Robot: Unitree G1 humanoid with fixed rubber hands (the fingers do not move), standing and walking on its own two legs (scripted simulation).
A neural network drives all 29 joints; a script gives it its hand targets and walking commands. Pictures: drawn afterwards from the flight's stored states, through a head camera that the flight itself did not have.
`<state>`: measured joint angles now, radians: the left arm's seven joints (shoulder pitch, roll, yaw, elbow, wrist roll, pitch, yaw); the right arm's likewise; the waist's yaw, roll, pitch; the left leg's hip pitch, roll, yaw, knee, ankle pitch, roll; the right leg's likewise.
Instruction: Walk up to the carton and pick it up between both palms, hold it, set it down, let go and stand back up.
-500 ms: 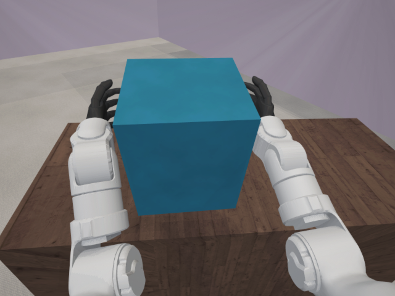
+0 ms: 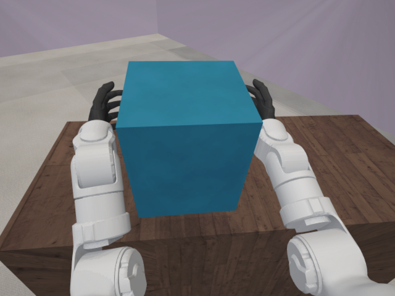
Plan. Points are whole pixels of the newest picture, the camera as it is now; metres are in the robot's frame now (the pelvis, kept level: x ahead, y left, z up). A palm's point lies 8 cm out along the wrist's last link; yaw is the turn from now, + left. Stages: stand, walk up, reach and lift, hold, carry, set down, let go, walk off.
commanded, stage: hold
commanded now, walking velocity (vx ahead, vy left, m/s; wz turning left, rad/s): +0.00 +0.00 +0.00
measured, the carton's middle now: (185, 140) +0.39 +0.01 +0.17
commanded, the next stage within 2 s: set down in 1.60 s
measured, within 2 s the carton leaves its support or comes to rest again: neither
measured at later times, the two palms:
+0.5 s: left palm (100, 125) +0.36 +0.16 +0.24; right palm (263, 121) +0.37 -0.14 +0.23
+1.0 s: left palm (100, 127) +0.36 +0.16 +0.24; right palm (264, 121) +0.36 -0.14 +0.23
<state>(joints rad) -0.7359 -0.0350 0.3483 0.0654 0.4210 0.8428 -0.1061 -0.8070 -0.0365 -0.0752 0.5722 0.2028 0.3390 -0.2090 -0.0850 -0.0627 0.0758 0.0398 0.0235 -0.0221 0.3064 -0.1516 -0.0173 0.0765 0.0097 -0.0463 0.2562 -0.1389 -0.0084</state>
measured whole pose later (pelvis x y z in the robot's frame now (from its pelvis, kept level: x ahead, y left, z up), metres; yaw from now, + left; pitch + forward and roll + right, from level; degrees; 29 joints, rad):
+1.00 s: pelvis +0.00 +0.00 +0.00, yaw +0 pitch -12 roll -1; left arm -0.72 -0.03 0.35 0.06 0.41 0.84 -0.11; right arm -0.80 -0.04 -0.06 0.56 0.21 0.35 -0.22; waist -0.10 -0.07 0.07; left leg 0.04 0.02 -0.02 0.31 -0.15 -0.02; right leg 0.08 0.01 -0.05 0.26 -0.13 -0.01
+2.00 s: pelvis +0.01 +0.01 +0.00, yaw +1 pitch -11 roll +0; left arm -0.80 -0.05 0.41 0.24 0.45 0.59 -0.14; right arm -0.80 0.04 -0.23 0.63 0.00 0.14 -0.17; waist -0.07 -0.07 0.05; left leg 0.07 0.00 -0.03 0.28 -0.15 0.00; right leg 0.10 -0.01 -0.06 0.25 -0.16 0.00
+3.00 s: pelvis +0.03 +0.02 +0.00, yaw +0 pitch -7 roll -1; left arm -0.75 -0.03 0.35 0.54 0.36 0.31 -0.07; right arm -0.69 0.06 -0.32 0.76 -0.07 -0.11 -0.15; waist -0.06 -0.08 0.09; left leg 0.00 0.01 -0.02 0.30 -0.18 0.00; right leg 0.06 -0.01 -0.05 0.21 -0.15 0.02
